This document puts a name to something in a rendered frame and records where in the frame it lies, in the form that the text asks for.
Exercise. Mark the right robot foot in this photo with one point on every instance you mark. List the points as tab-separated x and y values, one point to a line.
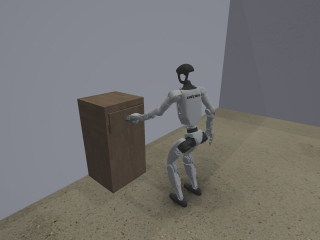
189	187

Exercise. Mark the cabinet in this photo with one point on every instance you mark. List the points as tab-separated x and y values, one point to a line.
113	160

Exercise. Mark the right robot forearm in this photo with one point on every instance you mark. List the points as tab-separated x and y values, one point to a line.
209	121

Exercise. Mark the drawer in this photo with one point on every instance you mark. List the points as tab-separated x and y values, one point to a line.
116	118

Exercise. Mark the robot right hand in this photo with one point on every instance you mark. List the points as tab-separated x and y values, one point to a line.
211	134

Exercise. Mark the robot left hand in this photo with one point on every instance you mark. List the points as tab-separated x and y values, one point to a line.
133	116

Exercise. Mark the left robot upper arm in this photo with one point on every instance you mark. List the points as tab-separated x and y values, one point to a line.
172	97

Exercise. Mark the right robot upper arm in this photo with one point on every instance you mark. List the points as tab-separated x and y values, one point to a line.
206	101

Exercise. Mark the left robot thigh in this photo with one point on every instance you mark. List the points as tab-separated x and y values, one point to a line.
177	149

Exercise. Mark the handle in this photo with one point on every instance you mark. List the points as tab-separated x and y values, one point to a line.
129	120

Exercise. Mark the left robot forearm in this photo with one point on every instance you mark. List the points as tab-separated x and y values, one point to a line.
149	115

